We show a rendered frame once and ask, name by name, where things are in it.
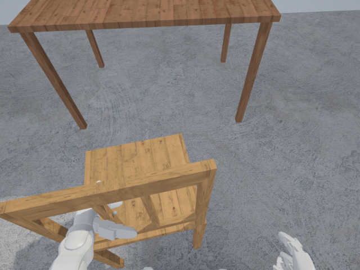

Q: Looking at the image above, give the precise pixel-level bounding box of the left robot hand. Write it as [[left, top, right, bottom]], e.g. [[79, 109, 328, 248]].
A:
[[73, 181, 137, 241]]

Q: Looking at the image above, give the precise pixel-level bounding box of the table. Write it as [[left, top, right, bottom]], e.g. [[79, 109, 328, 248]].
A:
[[8, 0, 281, 129]]

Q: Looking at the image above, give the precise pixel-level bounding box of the chair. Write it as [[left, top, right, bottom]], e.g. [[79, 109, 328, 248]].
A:
[[0, 133, 217, 269]]

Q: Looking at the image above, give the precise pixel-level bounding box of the robot left forearm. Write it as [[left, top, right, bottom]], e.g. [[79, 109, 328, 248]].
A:
[[49, 224, 95, 270]]

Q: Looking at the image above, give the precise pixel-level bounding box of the right robot hand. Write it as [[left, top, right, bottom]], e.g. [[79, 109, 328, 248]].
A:
[[273, 232, 316, 270]]

